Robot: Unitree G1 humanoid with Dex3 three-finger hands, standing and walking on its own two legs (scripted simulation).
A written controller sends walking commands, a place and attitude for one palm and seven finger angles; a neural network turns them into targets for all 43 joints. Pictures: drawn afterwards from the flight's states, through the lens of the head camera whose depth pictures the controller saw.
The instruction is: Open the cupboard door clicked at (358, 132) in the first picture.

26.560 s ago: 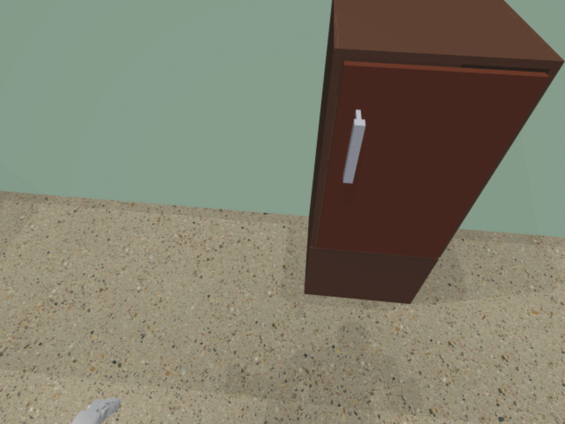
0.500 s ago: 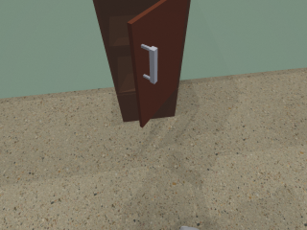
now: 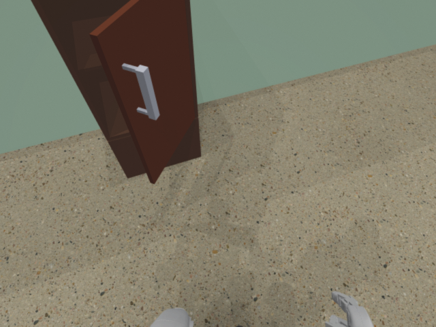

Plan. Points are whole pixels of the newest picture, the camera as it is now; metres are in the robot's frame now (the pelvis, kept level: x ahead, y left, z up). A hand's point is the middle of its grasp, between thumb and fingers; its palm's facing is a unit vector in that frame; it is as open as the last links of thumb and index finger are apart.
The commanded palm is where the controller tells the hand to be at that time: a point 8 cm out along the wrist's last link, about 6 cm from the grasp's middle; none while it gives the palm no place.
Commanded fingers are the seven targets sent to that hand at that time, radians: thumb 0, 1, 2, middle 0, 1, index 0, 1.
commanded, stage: walk to a spot facing it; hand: left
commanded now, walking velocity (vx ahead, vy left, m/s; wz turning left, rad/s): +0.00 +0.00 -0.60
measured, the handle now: (141, 92) +0.61 +0.27 +0.00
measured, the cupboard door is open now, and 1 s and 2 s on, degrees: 48 48 48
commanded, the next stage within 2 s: none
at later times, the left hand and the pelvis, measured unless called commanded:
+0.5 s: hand (153, 290) +0.19 +0.16 -0.17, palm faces -0.33 -0.90 -0.28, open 7.4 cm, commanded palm none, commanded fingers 0.00 0.90 0.90 -0.20 -0.30 -0.20 -0.30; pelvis +0.01 +0.00 -0.02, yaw -19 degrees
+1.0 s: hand (177, 255) +0.27 +0.13 -0.17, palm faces -0.55 -0.82 -0.14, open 7.4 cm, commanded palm none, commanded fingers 0.00 0.90 0.90 -0.20 -0.30 -0.20 -0.30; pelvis +0.11 +0.00 +0.00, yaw -36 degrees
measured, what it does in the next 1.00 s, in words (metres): walks ahead, turning right: left foot, then right foot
